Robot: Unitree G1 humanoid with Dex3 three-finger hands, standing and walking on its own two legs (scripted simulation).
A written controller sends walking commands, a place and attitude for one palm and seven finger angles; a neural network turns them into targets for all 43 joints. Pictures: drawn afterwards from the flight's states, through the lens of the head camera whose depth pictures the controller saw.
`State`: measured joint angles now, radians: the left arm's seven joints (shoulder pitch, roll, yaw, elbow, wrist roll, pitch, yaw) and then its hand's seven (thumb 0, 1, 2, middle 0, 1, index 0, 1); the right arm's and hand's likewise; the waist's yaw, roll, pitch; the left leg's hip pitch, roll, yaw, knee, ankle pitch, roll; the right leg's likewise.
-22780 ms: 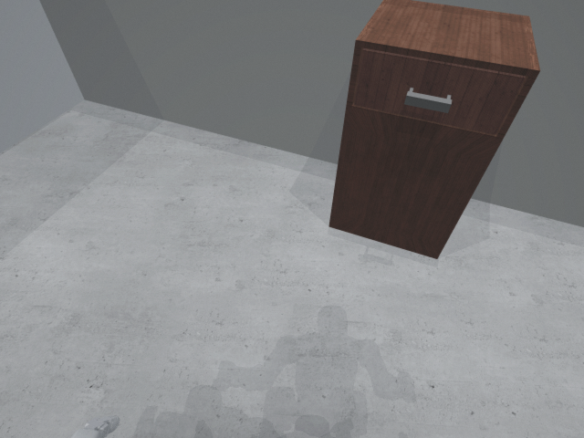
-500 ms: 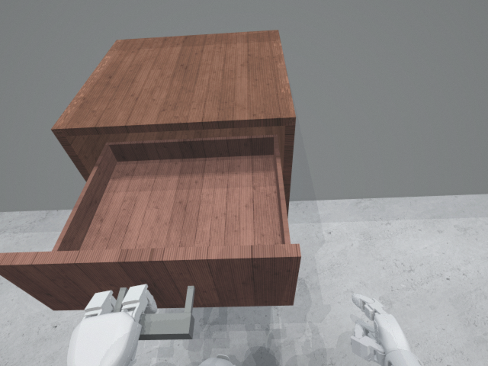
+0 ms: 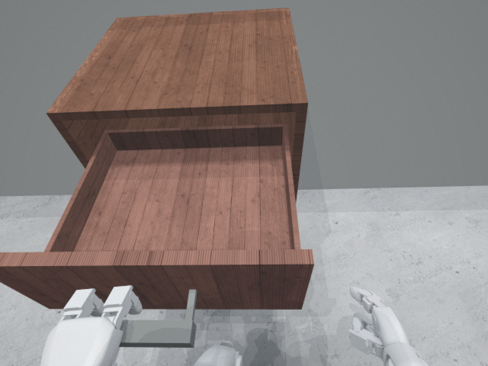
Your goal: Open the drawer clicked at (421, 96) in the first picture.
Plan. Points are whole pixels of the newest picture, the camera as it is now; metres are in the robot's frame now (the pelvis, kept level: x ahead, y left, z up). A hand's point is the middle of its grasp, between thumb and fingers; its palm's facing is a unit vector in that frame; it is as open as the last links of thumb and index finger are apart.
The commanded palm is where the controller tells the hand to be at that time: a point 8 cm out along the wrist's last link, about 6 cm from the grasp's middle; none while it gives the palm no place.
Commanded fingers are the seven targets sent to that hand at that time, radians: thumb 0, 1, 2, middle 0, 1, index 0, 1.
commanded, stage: open the thumb to release the handle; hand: left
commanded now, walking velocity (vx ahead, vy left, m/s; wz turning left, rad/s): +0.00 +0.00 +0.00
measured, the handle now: (152, 315) +0.19 +0.16 +0.04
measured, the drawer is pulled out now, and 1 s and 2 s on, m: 0.30 0.30 0.29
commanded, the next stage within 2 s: lift the hand off the handle in 0.34 s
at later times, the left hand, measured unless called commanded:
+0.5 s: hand (109, 358) +0.13 +0.22 +0.01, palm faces +0.00 -0.14 -0.99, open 13.4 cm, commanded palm +0.11 +0.20 +0.07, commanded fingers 0.00 -0.50 0.30 -0.30 -1.20 -0.30 -1.20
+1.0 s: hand (107, 342) +0.14 +0.21 +0.04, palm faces +0.03 -0.15 -0.99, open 13.4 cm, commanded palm +0.12 +0.20 +0.11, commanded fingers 0.00 -0.50 0.30 -0.30 -1.20 -0.30 -1.20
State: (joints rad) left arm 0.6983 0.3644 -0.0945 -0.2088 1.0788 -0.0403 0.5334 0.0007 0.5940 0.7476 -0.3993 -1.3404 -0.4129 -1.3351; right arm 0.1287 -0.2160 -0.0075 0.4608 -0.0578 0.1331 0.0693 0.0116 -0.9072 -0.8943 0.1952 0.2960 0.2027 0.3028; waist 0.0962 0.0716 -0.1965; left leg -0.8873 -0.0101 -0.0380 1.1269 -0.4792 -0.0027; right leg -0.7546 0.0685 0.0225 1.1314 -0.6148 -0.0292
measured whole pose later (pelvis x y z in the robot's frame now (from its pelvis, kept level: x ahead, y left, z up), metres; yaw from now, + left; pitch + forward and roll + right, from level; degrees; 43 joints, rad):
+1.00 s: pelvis -0.02 +0.00 +0.02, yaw +1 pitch +8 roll -1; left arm 0.58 0.35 -0.18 -0.18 1.02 0.09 0.44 0.00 -0.49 0.30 -0.32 -1.21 -0.40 -1.23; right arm 0.16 -0.22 0.00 0.50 -0.03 0.13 0.01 0.01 -0.91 -0.89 0.20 0.30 0.20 0.30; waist 0.08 0.09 -0.17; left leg -0.74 -0.01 -0.06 1.00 -0.40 0.00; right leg -0.61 0.06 0.01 0.99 -0.53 -0.02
